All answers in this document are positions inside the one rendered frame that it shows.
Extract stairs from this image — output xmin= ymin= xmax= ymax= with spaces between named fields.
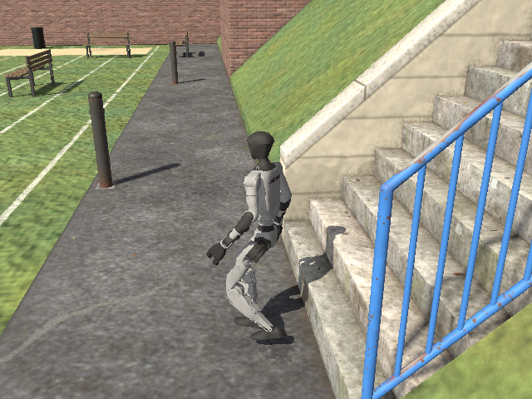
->
xmin=284 ymin=32 xmax=532 ymax=399

